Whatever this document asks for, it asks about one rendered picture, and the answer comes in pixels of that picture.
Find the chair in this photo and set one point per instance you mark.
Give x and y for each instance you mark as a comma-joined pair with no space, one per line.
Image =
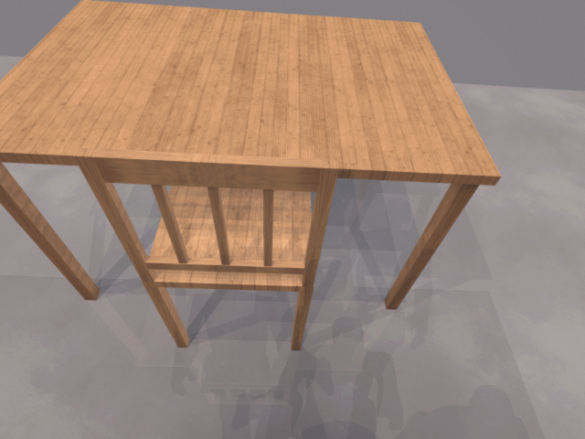
229,222

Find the table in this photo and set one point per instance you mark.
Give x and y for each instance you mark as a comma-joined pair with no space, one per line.
371,94

